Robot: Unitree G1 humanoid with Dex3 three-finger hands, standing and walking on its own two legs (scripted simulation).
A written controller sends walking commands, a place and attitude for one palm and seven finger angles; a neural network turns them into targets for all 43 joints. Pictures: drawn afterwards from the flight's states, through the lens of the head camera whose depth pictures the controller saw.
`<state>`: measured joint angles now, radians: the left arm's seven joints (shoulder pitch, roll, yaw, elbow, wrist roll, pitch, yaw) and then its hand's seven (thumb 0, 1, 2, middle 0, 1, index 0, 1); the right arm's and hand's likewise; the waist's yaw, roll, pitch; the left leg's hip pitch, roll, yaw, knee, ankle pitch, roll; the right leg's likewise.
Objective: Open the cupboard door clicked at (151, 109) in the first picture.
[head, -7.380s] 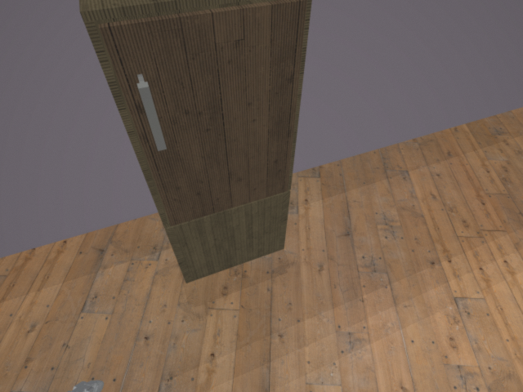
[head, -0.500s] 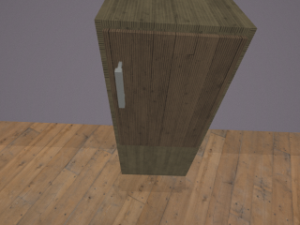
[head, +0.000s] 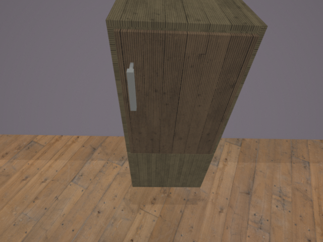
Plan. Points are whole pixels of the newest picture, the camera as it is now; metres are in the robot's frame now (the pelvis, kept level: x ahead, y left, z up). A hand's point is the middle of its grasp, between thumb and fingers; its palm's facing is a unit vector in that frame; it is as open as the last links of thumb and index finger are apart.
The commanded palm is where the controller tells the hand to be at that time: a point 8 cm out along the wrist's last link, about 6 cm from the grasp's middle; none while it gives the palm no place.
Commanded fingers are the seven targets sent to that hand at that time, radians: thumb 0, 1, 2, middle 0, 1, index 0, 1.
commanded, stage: shuffle to correct the standing spot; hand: left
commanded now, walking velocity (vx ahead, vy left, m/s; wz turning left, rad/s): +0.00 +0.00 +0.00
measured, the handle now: (132, 87) +0.55 +0.13 +0.08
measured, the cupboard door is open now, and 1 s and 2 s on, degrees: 0 0 0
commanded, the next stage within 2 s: come to a stop and stand still in 0.62 s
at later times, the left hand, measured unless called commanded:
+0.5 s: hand out of the picture -0.04 +0.12 -0.18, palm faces +0.07 -0.99 -0.15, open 7.3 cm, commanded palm none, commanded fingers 0.00 0.90 0.90 -0.20 -0.30 -0.20 -0.30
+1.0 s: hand out of the picture +0.04 +0.06 -0.17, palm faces +0.10 -0.97 -0.20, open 7.3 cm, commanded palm none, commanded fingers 0.00 0.90 0.90 -0.20 -0.30 -0.20 -0.30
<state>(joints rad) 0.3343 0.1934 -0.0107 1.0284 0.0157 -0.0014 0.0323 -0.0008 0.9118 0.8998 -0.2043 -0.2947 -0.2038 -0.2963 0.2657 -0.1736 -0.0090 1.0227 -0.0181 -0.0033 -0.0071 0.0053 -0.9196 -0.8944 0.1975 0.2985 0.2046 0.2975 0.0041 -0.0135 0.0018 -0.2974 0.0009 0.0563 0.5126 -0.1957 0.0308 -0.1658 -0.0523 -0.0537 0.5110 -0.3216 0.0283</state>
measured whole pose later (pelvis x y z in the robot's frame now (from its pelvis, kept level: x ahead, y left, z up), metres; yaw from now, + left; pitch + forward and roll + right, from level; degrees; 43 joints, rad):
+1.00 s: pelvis +0.04 -0.11 +0.00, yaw +2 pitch +0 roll +1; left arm 0.31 0.14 0.01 1.02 0.02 -0.03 0.04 0.00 0.93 0.90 -0.20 -0.29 -0.20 -0.30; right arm 0.21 -0.15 -0.03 1.06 -0.01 0.02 -0.04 0.01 -0.93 -0.89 0.20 0.30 0.20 0.30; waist 0.03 -0.01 0.02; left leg -0.32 0.00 0.08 0.70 -0.41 -0.01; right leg -0.19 0.04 -0.13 0.48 -0.30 -0.10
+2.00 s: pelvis -0.02 -0.05 +0.00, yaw +2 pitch -3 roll -1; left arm 0.39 0.14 -0.01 1.06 0.02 0.01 0.05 0.00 0.91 0.90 -0.20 -0.29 -0.20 -0.30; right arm 0.33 -0.15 -0.02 1.09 -0.02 0.00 -0.02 0.01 -0.91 -0.89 0.20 0.30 0.20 0.30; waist 0.00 -0.03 -0.01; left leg -0.22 -0.09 0.12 0.38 -0.14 0.12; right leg -0.20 -0.02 -0.10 0.43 -0.19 0.00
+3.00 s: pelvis -0.03 -0.04 +0.01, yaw +2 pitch -2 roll +0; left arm 0.44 0.12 0.01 1.10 0.03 0.00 0.05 0.00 0.91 0.90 -0.20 -0.29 -0.20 -0.30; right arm 0.30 -0.15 -0.04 1.12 -0.01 0.01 -0.03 0.00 -0.91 -0.89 0.20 0.30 0.20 0.30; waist 0.01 -0.01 0.00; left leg -0.20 -0.12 0.12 0.31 -0.11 0.08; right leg -0.23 -0.02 -0.01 0.45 -0.20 0.00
